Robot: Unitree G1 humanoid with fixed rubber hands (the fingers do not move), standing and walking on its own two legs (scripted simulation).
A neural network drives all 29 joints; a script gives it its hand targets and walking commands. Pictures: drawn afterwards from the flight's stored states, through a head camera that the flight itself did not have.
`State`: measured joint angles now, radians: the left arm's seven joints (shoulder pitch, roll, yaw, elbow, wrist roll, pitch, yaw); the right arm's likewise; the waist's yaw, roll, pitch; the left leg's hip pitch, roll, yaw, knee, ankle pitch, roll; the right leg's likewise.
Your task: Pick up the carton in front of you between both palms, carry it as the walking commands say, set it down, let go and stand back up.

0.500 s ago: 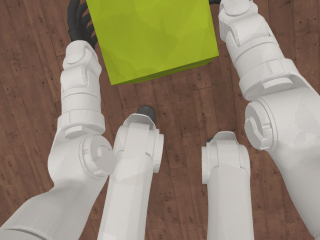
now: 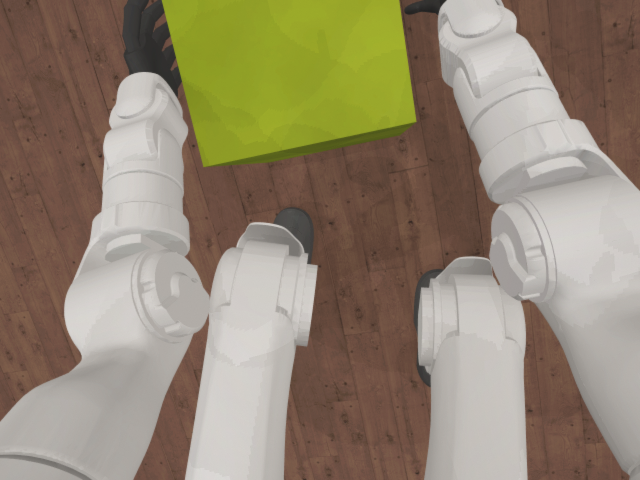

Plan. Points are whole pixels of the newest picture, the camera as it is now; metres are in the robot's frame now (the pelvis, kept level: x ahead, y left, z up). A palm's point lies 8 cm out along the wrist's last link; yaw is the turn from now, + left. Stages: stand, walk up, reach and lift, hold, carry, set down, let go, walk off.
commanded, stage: set down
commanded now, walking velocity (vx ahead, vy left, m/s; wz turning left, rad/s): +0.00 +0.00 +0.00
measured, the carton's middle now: (306, 64) +0.49 +0.13 -0.27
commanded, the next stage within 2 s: let go in 1.64 s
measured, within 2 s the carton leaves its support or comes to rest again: neither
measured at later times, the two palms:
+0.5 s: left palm (145, 96) +0.43 +0.30 -0.19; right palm out of the picture +0.56 -0.05 -0.21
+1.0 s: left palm (48, 82) +0.43 +0.31 -0.08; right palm out of the picture +0.58 -0.03 -0.07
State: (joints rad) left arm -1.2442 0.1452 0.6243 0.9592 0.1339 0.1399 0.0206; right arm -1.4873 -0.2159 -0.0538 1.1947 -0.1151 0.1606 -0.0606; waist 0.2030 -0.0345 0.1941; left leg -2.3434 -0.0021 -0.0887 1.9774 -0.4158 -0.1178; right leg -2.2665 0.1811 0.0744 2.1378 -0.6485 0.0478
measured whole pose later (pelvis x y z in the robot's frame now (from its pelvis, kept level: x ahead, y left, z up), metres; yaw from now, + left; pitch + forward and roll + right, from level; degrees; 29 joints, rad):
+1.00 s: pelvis +0.00 +0.02 +0.05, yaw +1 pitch +44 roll +0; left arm -1.06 0.16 0.36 0.75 -0.15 0.11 0.14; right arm -1.40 -0.39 -0.01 1.05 0.04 0.19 -0.05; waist 0.21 -0.06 0.10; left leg -2.21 -0.01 -0.04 1.82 -0.37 -0.05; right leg -2.10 0.05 0.05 1.97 -0.63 0.04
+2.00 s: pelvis +0.06 +0.04 +0.30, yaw -1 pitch +36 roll -2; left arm -0.39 0.12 0.25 0.49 0.05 0.12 -0.10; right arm -0.58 -0.10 -0.20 0.61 -0.16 0.16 -0.11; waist 0.16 -0.01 -0.10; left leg -1.30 0.01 -0.02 0.91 -0.23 -0.01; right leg -1.20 0.05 0.10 0.96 -0.39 0.05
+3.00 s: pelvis +0.13 +0.01 +0.38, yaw +3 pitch -2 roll +1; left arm 0.22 0.24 0.05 0.39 0.03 0.18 -0.02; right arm 0.21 -0.20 -0.02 0.49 0.01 0.06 0.02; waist 0.00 -0.03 0.04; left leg -0.21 -0.01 -0.06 0.46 -0.21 -0.03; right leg -0.08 0.00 0.05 0.46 -0.35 0.00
